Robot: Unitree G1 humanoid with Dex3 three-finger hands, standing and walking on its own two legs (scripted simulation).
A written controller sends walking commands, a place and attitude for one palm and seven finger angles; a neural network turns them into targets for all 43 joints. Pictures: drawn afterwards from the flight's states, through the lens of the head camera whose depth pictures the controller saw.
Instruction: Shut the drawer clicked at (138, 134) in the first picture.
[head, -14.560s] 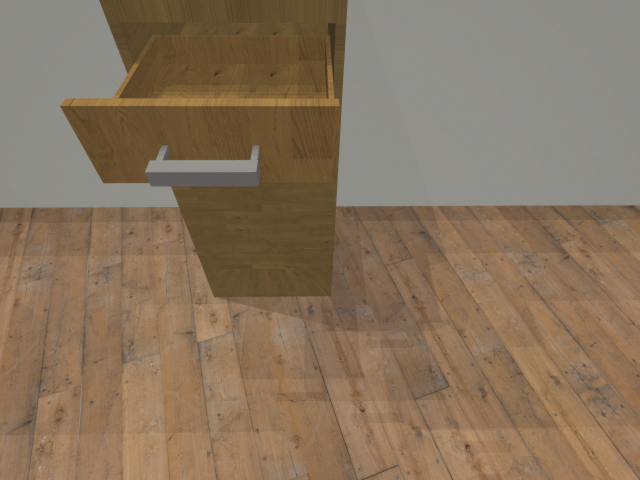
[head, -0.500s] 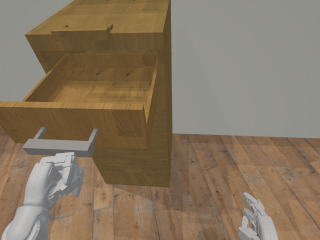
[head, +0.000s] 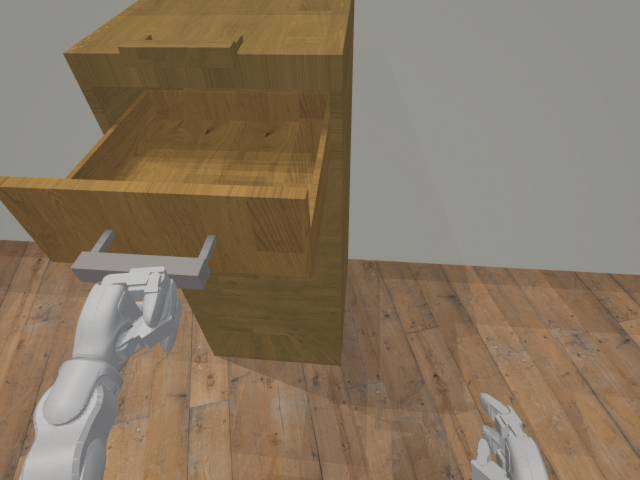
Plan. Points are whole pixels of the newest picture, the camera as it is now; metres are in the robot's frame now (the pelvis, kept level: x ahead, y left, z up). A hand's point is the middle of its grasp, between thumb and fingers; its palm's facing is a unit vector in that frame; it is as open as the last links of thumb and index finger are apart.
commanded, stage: push the drawer shut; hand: left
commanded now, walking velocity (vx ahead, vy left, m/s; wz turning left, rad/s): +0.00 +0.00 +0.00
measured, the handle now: (150, 255) +0.34 +0.25 +0.12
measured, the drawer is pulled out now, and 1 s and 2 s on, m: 0.26 0.13 0.01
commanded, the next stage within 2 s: none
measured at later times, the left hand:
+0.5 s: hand (188, 270) +0.32 +0.20 +0.12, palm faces +0.03 -1.00 -0.04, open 3.0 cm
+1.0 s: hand (204, 231) +0.39 +0.20 +0.12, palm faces +0.02 -1.00 -0.02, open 2.9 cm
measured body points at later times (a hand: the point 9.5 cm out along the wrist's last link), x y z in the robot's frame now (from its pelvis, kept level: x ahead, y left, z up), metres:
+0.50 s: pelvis -0.01 +0.00 +0.00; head +0.00 -0.02 +0.45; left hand +0.31 +0.25 +0.12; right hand +0.15 -0.23 -0.09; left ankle +0.00 +0.11 -0.73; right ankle +0.00 -0.09 -0.73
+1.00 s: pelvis +0.00 +0.01 +0.00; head +0.02 -0.01 +0.45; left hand +0.38 +0.25 +0.12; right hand +0.12 -0.24 -0.11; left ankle +0.00 +0.11 -0.73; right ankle +0.00 -0.09 -0.73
